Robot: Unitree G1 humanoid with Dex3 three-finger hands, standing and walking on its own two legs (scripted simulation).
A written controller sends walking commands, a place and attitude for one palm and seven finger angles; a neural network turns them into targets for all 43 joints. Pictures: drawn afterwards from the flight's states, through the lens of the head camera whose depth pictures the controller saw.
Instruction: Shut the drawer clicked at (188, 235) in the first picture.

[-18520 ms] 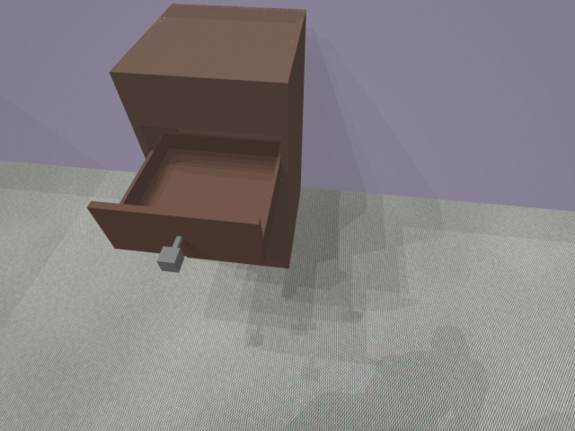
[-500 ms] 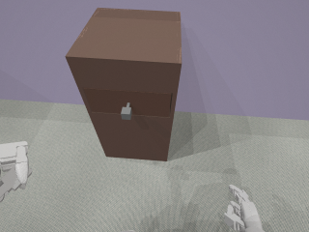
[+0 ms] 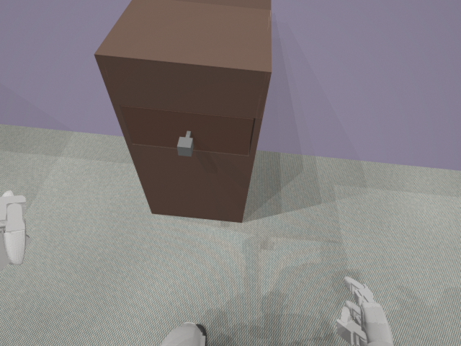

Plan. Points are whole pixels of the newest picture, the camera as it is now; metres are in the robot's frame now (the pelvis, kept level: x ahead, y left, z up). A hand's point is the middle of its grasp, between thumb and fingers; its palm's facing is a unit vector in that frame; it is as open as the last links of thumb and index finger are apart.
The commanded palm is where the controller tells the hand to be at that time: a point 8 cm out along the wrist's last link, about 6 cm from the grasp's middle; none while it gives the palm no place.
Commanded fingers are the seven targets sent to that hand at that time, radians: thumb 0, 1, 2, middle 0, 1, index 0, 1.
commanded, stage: step back with the hand held close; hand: left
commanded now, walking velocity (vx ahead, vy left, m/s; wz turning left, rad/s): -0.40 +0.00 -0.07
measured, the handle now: (186, 141) +0.67 +0.16 -0.17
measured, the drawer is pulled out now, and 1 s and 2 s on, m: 0.00 0.00 0.00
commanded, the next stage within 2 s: stop stepping back and stand still in 0.38 s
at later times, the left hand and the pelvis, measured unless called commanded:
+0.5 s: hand out of the picture +0.12 +0.22 +0.19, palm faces +0.23 -0.85 -0.47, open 3.2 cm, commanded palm +0.06 +0.27 +0.19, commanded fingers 0.00 0.90 0.90 -1.40 -1.60 -1.40 -1.60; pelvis -0.09 +0.00 +0.01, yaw -5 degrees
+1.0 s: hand out of the picture +0.04 +0.21 +0.18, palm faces +0.29 -0.84 -0.45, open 3.2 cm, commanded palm +0.00 +0.26 +0.19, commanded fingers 0.00 0.90 0.90 -1.40 -1.60 -1.40 -1.60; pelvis -0.16 -0.01 +0.01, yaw -5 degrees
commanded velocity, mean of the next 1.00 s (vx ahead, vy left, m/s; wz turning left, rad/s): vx -0.08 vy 0.02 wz -0.02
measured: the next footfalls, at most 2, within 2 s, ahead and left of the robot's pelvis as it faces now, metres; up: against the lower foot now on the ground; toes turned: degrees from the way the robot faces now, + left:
left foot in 0.16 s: +0.08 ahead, +0.10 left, +0.00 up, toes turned -1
right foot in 0.52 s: -0.15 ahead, -0.12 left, +0.00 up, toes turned -6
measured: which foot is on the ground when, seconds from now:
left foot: down 0.00-0.04, up 0.06-0.14, down 0.16-0.52, up 0.54-0.66, down 0.68-1.00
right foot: down 0.00-0.20, up 0.22-0.50, down 0.52-1.00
